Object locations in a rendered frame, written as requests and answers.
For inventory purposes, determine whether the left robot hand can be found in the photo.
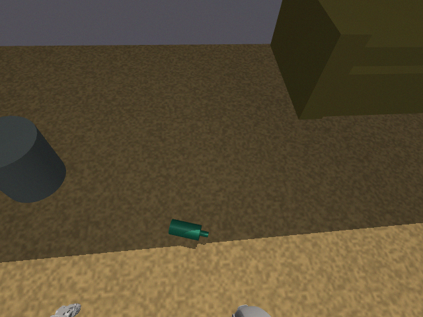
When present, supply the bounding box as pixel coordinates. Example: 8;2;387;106
50;303;81;317

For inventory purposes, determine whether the sofa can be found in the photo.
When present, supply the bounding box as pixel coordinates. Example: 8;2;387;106
270;0;423;120

